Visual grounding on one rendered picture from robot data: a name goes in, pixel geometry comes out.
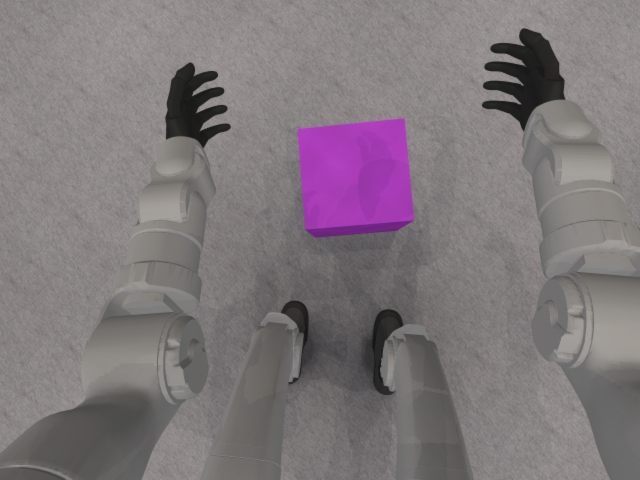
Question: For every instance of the robot left forearm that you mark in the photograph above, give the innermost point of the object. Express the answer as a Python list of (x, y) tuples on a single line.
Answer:
[(161, 269)]

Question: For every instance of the robot right upper arm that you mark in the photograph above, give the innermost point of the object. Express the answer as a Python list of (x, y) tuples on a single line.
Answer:
[(589, 324)]

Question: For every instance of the robot right foot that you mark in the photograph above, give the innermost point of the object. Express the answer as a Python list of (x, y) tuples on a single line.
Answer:
[(386, 322)]

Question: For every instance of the robot left upper arm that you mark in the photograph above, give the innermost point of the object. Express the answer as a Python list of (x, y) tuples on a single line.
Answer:
[(137, 371)]

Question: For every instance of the robot left hand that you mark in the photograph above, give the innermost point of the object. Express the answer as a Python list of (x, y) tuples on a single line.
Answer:
[(181, 118)]

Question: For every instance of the carton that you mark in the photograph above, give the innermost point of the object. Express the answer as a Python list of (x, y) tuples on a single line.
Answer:
[(355, 178)]

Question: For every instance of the robot left shin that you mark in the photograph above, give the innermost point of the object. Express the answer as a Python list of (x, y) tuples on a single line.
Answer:
[(276, 318)]

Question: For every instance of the robot right forearm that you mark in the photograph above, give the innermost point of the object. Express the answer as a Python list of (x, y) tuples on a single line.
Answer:
[(579, 200)]

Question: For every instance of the robot right hand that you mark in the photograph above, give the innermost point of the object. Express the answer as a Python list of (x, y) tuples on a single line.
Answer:
[(541, 79)]

